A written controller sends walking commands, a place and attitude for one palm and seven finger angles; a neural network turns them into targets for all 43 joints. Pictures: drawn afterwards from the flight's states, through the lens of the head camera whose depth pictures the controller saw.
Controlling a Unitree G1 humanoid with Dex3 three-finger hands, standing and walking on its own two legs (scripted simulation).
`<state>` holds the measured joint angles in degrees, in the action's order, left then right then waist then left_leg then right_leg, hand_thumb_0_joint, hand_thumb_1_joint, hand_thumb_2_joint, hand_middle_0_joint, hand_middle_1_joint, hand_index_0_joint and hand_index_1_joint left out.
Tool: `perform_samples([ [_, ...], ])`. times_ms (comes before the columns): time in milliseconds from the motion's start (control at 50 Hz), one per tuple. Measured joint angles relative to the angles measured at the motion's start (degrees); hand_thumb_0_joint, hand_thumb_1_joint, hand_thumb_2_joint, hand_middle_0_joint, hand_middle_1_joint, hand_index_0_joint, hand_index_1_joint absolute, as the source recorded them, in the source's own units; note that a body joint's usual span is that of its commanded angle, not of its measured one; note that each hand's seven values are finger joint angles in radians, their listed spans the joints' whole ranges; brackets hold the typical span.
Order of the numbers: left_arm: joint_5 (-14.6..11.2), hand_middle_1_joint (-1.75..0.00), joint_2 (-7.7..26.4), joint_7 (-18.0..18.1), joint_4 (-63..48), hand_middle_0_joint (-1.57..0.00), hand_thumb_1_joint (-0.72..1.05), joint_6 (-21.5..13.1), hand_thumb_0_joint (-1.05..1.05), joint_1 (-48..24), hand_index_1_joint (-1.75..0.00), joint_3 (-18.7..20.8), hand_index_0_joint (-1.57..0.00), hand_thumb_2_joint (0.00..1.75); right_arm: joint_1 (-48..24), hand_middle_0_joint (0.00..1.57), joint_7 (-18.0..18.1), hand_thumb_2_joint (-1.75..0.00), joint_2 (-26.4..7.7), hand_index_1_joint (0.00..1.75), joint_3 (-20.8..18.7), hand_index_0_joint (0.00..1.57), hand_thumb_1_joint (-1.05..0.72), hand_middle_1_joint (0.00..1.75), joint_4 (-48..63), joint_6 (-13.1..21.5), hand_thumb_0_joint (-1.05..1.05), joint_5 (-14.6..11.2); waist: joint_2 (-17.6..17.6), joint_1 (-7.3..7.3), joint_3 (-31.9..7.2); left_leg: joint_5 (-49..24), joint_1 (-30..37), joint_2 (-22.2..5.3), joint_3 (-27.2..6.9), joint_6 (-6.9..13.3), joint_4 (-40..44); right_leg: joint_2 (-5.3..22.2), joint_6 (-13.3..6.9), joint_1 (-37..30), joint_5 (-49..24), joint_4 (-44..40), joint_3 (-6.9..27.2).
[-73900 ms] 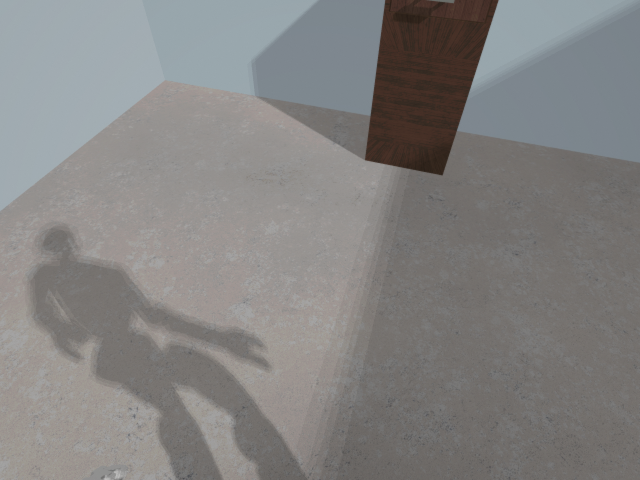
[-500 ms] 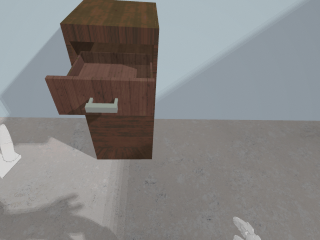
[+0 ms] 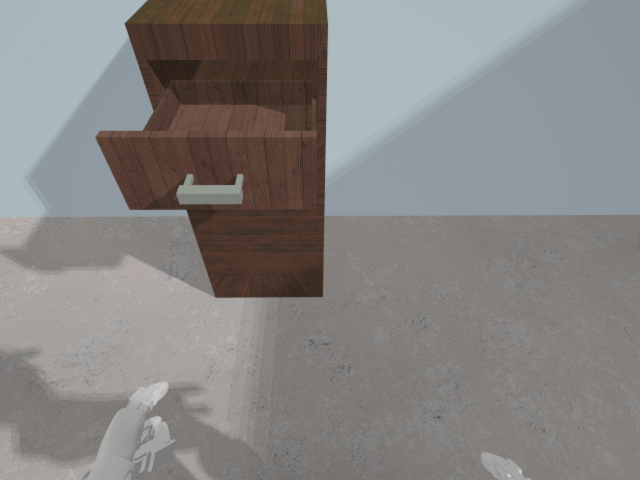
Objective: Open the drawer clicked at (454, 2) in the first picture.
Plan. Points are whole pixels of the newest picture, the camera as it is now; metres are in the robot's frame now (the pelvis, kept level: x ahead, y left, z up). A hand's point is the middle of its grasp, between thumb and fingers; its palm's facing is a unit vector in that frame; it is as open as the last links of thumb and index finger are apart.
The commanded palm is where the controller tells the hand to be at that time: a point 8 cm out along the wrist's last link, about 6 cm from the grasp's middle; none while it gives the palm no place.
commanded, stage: let the arm hang, fingers relaxed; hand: left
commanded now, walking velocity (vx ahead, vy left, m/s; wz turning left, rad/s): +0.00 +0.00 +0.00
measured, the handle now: (212, 186) +0.57 +0.20 +0.05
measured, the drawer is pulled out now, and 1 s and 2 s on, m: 0.30 0.30 0.30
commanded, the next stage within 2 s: look to check the result in 0.90 s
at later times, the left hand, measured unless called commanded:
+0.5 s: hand out of the picture -0.01 +0.20 -0.15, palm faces +0.02 -0.96 -0.27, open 7.4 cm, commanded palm none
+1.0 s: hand out of the picture +0.07 +0.18 -0.15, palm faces +0.00 -0.97 -0.24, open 7.4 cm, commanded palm none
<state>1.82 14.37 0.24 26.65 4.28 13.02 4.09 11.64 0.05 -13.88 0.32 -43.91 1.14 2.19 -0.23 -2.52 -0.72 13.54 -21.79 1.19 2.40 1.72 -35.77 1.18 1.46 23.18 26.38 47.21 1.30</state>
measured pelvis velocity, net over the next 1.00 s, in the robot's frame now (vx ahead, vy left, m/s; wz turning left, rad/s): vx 0.03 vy -0.02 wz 0.00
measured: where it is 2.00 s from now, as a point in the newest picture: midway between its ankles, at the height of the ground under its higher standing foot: outside the picture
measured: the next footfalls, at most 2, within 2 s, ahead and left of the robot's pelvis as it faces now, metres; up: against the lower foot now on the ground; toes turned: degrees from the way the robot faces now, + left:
none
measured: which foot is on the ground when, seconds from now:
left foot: down 0.00-1.00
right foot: down 0.00-1.00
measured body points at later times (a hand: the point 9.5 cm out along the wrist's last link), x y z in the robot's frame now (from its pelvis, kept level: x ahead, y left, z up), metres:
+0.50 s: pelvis +0.02 +0.00 +0.02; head +0.04 -0.02 +0.47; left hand -0.01 +0.25 -0.13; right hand +0.01 -0.23 -0.14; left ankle +0.06 +0.11 -0.72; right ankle +0.03 -0.13 -0.72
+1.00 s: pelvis +0.03 -0.02 +0.02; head +0.05 -0.03 +0.47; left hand +0.07 +0.23 -0.13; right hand +0.05 -0.26 -0.14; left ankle +0.06 +0.11 -0.72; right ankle +0.03 -0.13 -0.72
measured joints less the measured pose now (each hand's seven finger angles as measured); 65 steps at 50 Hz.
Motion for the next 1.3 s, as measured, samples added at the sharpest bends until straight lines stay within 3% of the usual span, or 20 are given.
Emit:
perform_samples([
  [40,-0.02,-0.29,-1.22,-0.75,8.82,-0.2,0.91,-0.01,0.01,1.41,-0.3,-3.16,-0.19,0.9,0.09,0.21,-0.25,-0.9,1.4,0.3,0.41,0.2,-0.91,0.3,-1.19,-0.99,0.01,-0.65,-2.2,0.21,1.37,1.48,-0.54,0.34,1.21,-0.76,-2.3,0.31,-1.05,-1.97,-7.06,-6.93,1.5],
  [80,-0.34,-0.29,-3.94,-1.18,17.01,-0.2,0.92,0.41,0.01,2.8,-0.3,-5.49,-0.19,0.9,0.88,0.2,-0.37,-0.9,1.84,0.3,0.12,0.2,-0.91,0.3,-3.53,-2.14,0.01,-0.97,-1.2,-0.36,3.13,3.45,0.05,-0.29,-0.48,-1.08,-3.23,-0.6,-1.56,-3.02,-8.27,-6.71,0.12],
  [100,-0.85,-0.3,-4.41,-0.11,19.47,-0.21,0.96,0.08,0.0,3.38,-0.3,-4.27,-0.2,0.9,1.83,0.2,-0.26,-0.9,2.2,0.3,-0.05,0.2,-0.91,0.3,-4.92,-2.58,0.01,-1.04,-0.76,-0.13,3.64,3.46,0.23,-0.63,-1.63,-1.17,-3.04,-1.12,-1.75,-3.89,-8.28,-7.8,-0.83],
  [220,-1.28,-0.3,-1.57,0.19,30.34,-0.21,0.99,-1.24,-0.01,6.02,-0.3,-3.38,-0.2,0.9,6.55,0.2,0.59,-0.9,4.32,0.3,-0.09,0.2,-0.91,0.3,-13.44,-3.35,0.01,-1.16,-0.41,2.48,5.71,-0.8,3.86,-1.5,-3.02,-1.35,3.71,-2.12,-1.83,-8.77,-11.56,-16.65,-1.98],
  [360,-1.51,-0.3,-0.72,0.77,37.08,-0.21,0.94,-2.52,0.01,6.87,-0.3,-3.38,-0.2,0.9,7.85,0.2,1.27,-0.9,4.76,0.3,-0.24,0.2,-0.91,0.3,-18.46,-2.46,0.01,-1.71,0.91,3.01,6.06,-3.69,7.61,-0.59,-2.6,-0.9,10.59,-1.18,-1.4,-11.89,-13.91,-22.26,-1.6],
  [780,-1.21,-0.3,-4.23,0.84,36.71,-0.2,0.91,-4.49,0.01,-2.44,-0.3,-3.93,-0.2,0.9,0.8,0.2,1.23,-0.9,3.49,0.3,-0.82,0.2,-0.91,0.3,-19.05,-1.33,0.0,-1.37,1.3,1.82,3.69,-3.92,11.17,-1.17,-1.96,-1.72,13.21,-1.71,-2.05,-14.48,-13.67,-23.47,-0.93],
  [1300,-1.48,-0.3,-0.78,0.73,38.44,-0.2,0.91,-4.34,0.01,-2.14,-0.3,-3.02,-0.2,0.9,-0.15,0.2,1.43,-0.9,1.07,0.3,-1.21,0.2,-0.91,0.3,-20.29,-1.79,0.0,-1.48,1.13,1.97,6.06,-3.48,12.82,-2.29,-2.04,-2.56,14.64,-2.83,-2.9,-16.58,-14.02,-26.15,-0.94],
])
